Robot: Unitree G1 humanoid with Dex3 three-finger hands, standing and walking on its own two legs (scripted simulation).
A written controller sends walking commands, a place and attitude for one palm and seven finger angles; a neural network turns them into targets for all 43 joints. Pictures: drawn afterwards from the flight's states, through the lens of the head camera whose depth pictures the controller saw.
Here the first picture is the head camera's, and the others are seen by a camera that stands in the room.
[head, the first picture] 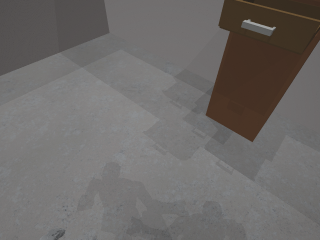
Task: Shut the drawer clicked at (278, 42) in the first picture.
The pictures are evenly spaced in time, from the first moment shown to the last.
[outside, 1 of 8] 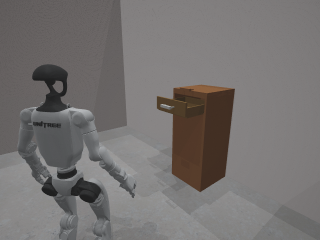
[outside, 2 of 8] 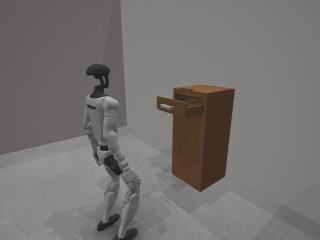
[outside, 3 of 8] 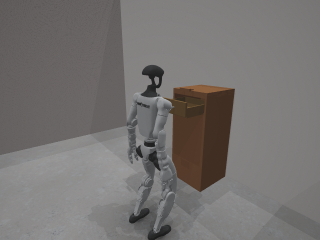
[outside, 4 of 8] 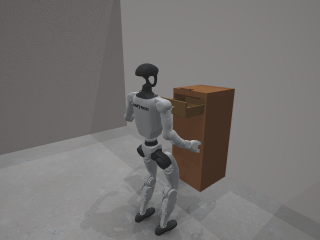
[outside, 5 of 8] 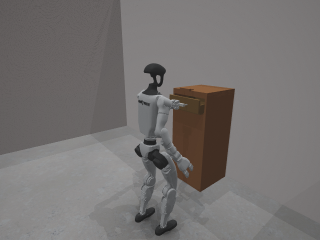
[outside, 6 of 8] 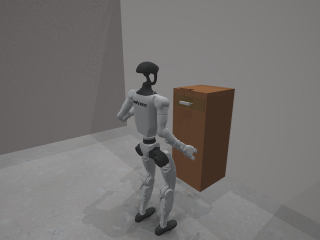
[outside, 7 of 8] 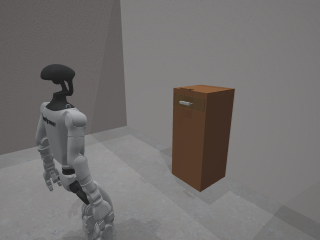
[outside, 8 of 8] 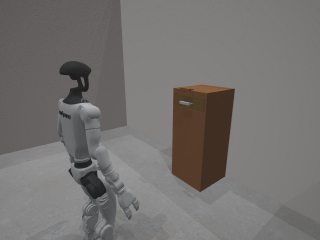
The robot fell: no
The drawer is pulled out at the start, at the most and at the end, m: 0.24 0.24 0.00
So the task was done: yes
